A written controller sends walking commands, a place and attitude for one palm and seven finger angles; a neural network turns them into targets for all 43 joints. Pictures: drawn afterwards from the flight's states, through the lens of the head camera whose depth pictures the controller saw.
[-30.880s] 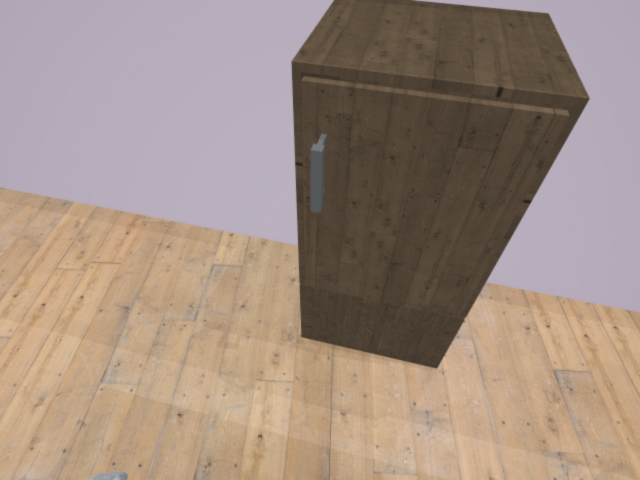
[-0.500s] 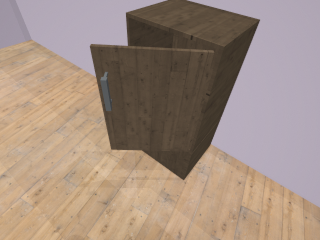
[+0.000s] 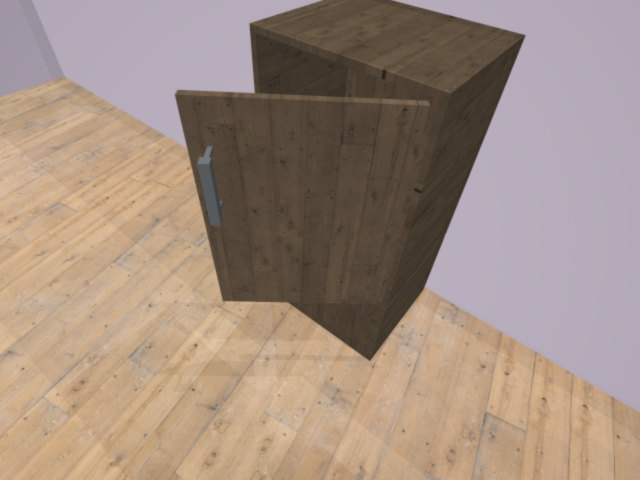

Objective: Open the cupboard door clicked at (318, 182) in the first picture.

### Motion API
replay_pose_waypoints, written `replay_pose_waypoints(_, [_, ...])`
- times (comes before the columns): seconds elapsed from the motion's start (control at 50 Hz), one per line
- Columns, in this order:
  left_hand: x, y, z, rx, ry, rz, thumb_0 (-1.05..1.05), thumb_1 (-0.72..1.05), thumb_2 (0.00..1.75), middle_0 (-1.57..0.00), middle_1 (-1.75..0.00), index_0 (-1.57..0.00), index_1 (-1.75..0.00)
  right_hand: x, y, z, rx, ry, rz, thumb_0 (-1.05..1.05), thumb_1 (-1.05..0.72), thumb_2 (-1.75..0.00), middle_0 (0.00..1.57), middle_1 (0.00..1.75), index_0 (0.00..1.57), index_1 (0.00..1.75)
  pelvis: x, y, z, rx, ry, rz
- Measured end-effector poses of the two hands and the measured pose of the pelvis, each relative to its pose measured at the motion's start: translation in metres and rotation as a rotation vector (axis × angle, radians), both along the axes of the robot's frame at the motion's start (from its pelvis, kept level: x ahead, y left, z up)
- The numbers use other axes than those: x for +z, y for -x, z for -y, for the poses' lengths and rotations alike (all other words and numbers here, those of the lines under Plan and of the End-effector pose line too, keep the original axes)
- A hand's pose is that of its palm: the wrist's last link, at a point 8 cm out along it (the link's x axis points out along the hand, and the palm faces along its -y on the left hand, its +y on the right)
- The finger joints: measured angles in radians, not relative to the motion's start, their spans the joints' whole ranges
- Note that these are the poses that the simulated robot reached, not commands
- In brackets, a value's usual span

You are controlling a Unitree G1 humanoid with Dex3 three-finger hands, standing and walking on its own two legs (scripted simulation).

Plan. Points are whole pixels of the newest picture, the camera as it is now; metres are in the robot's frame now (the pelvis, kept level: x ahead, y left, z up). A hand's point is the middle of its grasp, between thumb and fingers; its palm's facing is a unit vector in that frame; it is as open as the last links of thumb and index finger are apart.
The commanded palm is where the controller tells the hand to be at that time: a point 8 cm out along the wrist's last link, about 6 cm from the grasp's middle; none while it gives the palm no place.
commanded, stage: shuffle to correct the standing spot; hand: left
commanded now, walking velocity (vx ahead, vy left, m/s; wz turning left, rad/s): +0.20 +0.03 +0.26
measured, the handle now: (212, 186) +0.61 +0.25 +0.00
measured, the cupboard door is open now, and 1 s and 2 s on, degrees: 39 39 39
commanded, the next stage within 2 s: come to a stop and stand still in 0.28 s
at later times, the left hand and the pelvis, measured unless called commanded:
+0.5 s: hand out of the picture +0.14 +0.23 -0.18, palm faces +0.06 -0.99 -0.14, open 7.3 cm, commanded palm none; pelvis +0.09 +0.05 +0.01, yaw +1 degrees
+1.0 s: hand (169, 459) +0.19 +0.24 -0.18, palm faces +0.08 -0.97 -0.22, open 7.3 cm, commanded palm none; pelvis +0.13 +0.05 -0.01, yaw +3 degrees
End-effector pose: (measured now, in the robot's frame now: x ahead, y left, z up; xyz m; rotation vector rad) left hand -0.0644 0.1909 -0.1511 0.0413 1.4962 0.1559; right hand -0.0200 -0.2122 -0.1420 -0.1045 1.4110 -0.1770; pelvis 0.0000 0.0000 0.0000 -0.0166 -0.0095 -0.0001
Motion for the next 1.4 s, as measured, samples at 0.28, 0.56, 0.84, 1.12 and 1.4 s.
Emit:
replay_pose_waypoints(0.28, [-0.02, -0.061, -0.039, 0.002, 0.042, 0.022, 0.01, 0.91, 0.89, -0.2, -0.3, -0.19, -0.3, 0.007, -0.029, -0.026, 0.0, 0.067, 0.022, 0.0, -0.91, -0.9, 0.2, 0.29, 0.2, 0.3, -0.009, -0.041, -0.033, 0.011, 0.016, -0.011])
replay_pose_waypoints(0.56, [0.001, -0.226, -0.086, -0.047, -0.036, 0.238, 0.02, 0.93, 0.89, -0.2, -0.3, -0.19, -0.3, 0.026, -0.028, -0.086, -0.042, 0.006, -0.168, 0.0, -0.91, -0.9, 0.2, 0.29, 0.2, 0.3, 0.008, -0.1, -0.05, 0.045, 0.046, -0.02])
replay_pose_waypoints(0.84, [-0.005, -0.278, -0.061, -0.014, -0.049, 0.285, 0.0, 0.91, 0.89, -0.2, -0.3, -0.2, -0.3, -0.004, -0.114, -0.046, -0.037, 0.031, -0.142, 0.0, -0.91, -0.9, 0.21, 0.29, 0.2, 0.3, -0.01, -0.14, -0.042, 0.066, -0.003, -0.006])
replay_pose_waypoints(1.12, [0.004, -0.222, -0.13, -0.04, -0.155, 0.233, 0.0, 0.91, 0.89, -0.2, -0.3, -0.2, -0.3, 0.015, -0.265, -0.048, 0.109, 0.082, 0.351, 0.0, -0.91, -0.9, 0.2, 0.29, 0.2, 0.3, -0.013, -0.124, -0.078, 0.042, -0.026, 0.004])
replay_pose_waypoints(1.4, [0.012, -0.163, -0.182, -0.014, -0.162, 0.26, 0.01, 0.91, 0.89, -0.2, -0.3, -0.19, -0.3, 0.016, -0.232, -0.116, 0.197, 0.007, 0.387, 0.0, -0.91, -0.9, 0.2, 0.29, 0.2, 0.3, -0.011, -0.093, -0.119, 0.051, -0.012, 0.042])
